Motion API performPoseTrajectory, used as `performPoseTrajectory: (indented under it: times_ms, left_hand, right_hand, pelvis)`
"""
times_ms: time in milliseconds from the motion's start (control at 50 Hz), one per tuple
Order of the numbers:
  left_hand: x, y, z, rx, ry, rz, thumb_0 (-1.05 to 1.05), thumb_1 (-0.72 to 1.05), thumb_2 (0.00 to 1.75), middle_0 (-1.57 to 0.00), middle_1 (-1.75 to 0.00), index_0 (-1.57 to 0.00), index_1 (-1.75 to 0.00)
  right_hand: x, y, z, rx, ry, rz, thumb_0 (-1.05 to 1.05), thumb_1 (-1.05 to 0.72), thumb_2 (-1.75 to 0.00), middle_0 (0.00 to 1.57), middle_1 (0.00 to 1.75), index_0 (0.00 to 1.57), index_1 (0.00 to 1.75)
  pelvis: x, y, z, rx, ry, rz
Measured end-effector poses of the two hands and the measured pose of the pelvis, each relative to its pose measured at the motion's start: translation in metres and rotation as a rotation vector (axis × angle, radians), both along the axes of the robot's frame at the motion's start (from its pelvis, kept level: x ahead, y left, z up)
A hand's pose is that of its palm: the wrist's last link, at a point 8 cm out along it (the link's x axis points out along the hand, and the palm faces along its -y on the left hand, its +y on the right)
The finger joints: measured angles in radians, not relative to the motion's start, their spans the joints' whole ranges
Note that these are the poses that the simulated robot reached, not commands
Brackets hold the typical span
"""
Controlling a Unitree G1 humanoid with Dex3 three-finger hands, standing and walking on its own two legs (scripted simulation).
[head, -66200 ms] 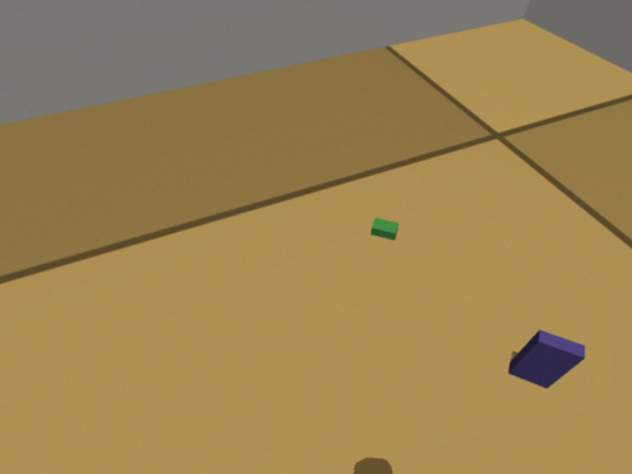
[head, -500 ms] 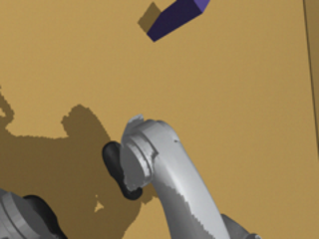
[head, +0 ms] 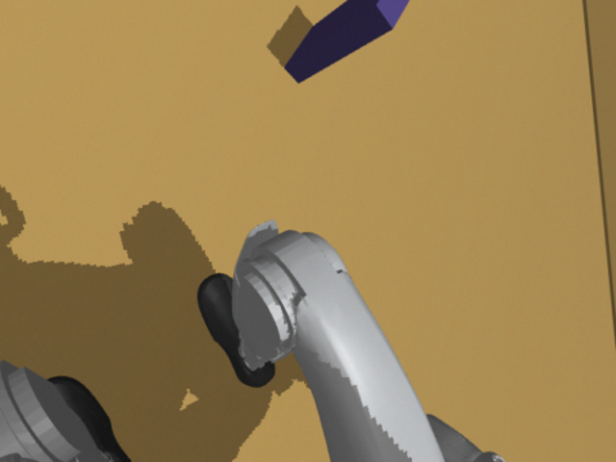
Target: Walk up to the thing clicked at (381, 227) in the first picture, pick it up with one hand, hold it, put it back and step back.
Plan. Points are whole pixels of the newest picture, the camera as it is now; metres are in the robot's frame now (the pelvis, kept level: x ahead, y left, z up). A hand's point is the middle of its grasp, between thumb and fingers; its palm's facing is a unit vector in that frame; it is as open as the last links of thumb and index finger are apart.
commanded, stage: close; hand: left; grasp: from above
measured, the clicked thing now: out of the picture +0.48 +0.38 -0.31
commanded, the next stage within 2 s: settle in 1.48 s
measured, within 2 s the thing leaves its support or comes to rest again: leaves its support in 1.90 s
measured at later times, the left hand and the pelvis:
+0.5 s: hand out of the picture +0.46 +0.37 -0.28, palm faces -0.25 -0.38 -0.89, open 9.5 cm; pelvis +0.00 +0.00 +0.00, yaw +0 degrees
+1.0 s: hand out of the picture +0.46 +0.37 -0.28, palm faces -0.25 -0.38 -0.89, open 9.4 cm; pelvis +0.00 +0.00 +0.00, yaw +0 degrees
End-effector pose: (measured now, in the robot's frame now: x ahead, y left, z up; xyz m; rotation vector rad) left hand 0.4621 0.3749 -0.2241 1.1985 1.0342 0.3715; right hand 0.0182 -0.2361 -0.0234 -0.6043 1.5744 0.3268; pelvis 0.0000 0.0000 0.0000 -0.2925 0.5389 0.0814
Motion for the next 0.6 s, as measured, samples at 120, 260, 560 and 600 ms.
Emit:
performPoseTrajectory:
  times_ms: [120,260,560,600]
  left_hand:
    - [0.0000,-0.0012,0.0000,0.002,-0.002,0.006,0.00,0.12,0.58,-0.55,-0.74,-0.56,-0.70]
    - [0.0006,-0.0012,0.0004,0.001,-0.007,0.003,0.00,0.13,0.54,-0.59,-0.72,-0.58,-0.67]
    - [0.0017,0.0003,0.0014,-0.006,-0.014,0.013,0.00,0.15,0.48,-0.62,-0.68,-0.62,-0.62]
    - [0.0022,0.0007,0.0015,-0.006,-0.011,0.009,0.00,0.15,0.48,-0.63,-0.67,-0.62,-0.62]
  right_hand:
    - [-0.0010,-0.0005,-0.0003,0.006,0.002,0.004,0.01,-0.92,-0.90,0.19,0.30,0.20,0.30]
    - [-0.0016,-0.0007,-0.0011,0.006,0.002,0.001,0.01,-0.92,-0.90,0.19,0.30,0.20,0.30]
    - [0.0021,-0.0003,0.0002,0.007,-0.010,0.007,0.01,-0.91,-0.90,0.19,0.30,0.20,0.30]
    - [0.0029,0.0002,0.0004,0.005,-0.012,0.005,0.01,-0.91,-0.90,0.19,0.30,0.20,0.30]
  pelvis:
    - [-0.0002,-0.0005,-0.0002,0.001,-0.002,0.001]
    - [-0.0009,-0.0008,0.0001,0.002,-0.003,0.000]
    - [-0.0012,-0.0003,0.0009,0.000,-0.002,0.000]
    - [-0.0007,0.0001,0.0013,-0.001,0.001,0.000]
